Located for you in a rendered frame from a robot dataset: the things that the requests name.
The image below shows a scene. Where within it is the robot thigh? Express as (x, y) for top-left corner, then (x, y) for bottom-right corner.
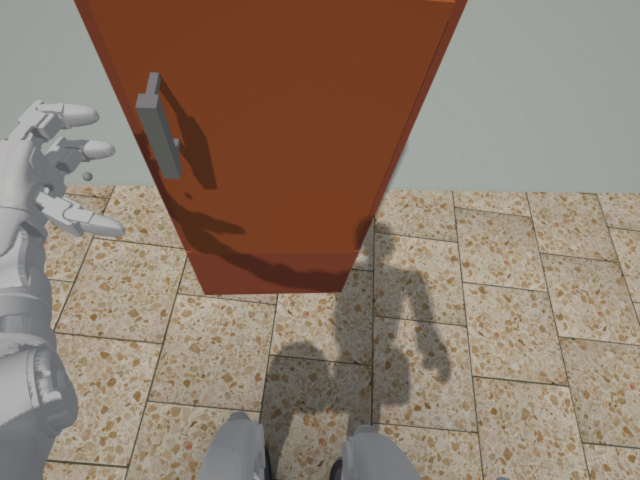
(342, 433), (423, 480)
(196, 419), (265, 480)

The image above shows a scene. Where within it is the handle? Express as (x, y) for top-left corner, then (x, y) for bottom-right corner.
(135, 72), (182, 179)

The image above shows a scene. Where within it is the left robot upper arm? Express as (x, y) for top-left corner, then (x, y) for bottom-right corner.
(0, 348), (78, 480)

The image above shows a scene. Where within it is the left robot thigh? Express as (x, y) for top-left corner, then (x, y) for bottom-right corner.
(196, 419), (265, 480)

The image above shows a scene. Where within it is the robot left forearm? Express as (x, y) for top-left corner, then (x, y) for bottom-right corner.
(0, 207), (57, 358)

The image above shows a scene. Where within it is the cupboard door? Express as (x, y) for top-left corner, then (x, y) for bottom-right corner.
(87, 0), (455, 254)

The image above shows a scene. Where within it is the robot left hand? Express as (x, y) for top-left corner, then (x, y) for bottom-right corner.
(0, 100), (126, 237)

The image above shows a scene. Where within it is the right robot thigh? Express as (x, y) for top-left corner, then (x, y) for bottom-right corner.
(342, 433), (423, 480)

